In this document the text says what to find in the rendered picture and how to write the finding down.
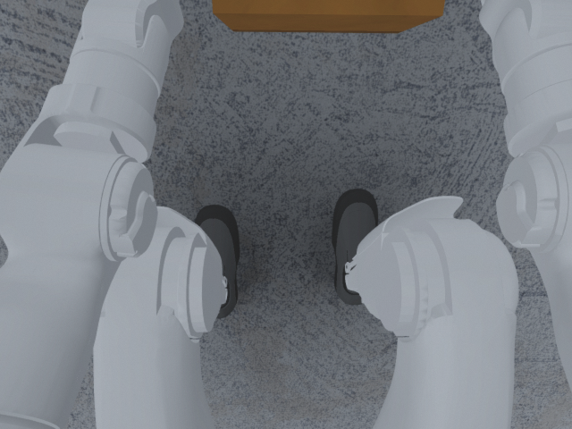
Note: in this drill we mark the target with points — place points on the robot right upper arm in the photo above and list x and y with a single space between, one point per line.
534 210

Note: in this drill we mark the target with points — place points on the carton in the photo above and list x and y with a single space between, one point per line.
330 16

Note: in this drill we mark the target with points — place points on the right robot shin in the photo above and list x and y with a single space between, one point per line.
359 279

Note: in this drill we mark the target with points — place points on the right robot forearm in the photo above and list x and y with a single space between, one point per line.
532 53

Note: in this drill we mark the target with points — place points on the left robot forearm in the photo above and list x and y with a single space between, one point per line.
116 72

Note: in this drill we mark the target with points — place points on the left robot thigh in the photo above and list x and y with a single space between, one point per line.
147 372

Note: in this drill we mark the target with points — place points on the robot left upper arm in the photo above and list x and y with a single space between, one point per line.
68 217

